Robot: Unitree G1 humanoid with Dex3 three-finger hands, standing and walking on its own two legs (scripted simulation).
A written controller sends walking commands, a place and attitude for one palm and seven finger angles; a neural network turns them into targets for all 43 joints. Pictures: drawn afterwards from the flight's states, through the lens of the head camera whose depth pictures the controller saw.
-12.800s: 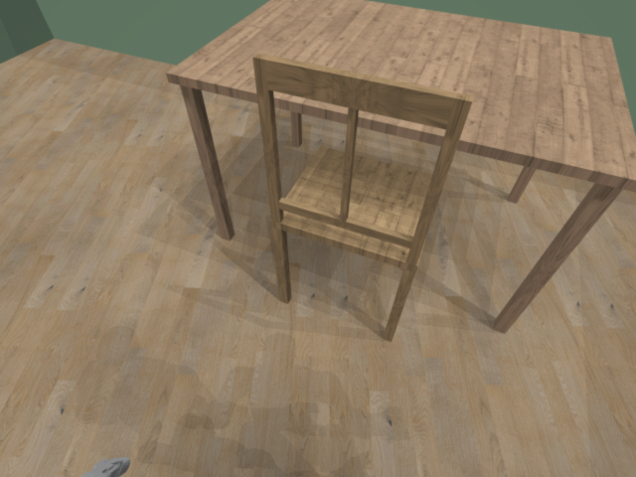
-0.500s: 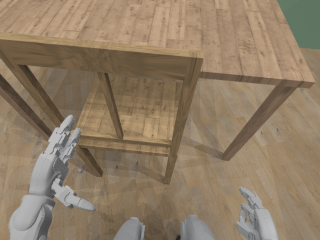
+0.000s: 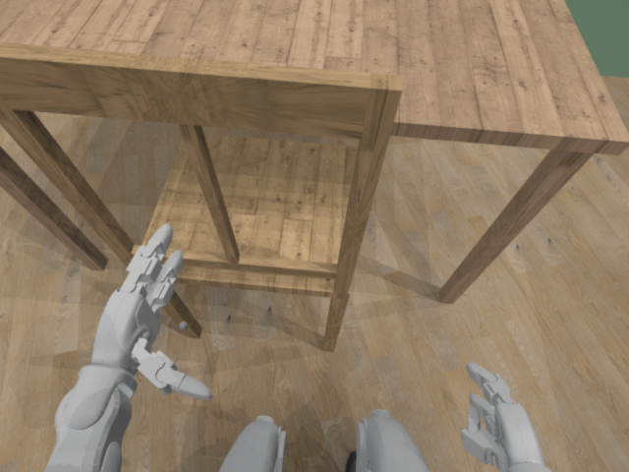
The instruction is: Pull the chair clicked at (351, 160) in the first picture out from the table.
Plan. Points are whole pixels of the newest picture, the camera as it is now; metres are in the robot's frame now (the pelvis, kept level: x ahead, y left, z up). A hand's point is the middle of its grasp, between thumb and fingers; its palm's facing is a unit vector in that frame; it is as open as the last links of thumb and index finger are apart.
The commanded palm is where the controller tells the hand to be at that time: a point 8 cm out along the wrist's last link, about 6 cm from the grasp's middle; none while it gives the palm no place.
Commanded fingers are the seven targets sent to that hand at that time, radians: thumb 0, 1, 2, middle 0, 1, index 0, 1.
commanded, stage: aim the fingers beside a spindle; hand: left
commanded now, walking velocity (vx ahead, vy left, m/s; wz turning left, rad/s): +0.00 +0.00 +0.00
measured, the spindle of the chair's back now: (216, 206) +0.46 +0.16 +0.02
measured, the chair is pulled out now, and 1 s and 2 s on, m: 0.00 0.00 0.00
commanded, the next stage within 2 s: none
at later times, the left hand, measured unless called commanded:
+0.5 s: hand (203, 303) +0.31 +0.14 +0.03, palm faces -0.08 -1.00 -0.04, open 16.9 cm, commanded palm +0.29 +0.20 +0.02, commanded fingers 0.00 -0.50 0.30 -0.06 -0.08 -0.06 -0.08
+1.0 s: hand (225, 318) +0.30 +0.13 +0.00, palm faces -0.14 -0.99 +0.01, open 16.9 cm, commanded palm +0.29 +0.19 +0.02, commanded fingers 0.00 -0.50 0.30 -0.06 -0.08 -0.06 -0.08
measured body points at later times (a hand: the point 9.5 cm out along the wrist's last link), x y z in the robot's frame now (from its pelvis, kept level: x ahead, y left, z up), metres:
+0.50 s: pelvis +0.00 +0.00 -0.01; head +0.10 +0.01 +0.43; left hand +0.31 +0.20 +0.04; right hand +0.17 -0.24 -0.10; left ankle +0.00 +0.11 -0.63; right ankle +0.04 -0.12 -0.63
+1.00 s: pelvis +0.00 +0.00 -0.01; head +0.11 +0.00 +0.42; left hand +0.30 +0.18 +0.00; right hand +0.17 -0.24 -0.11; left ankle +0.00 +0.11 -0.63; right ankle +0.04 -0.12 -0.63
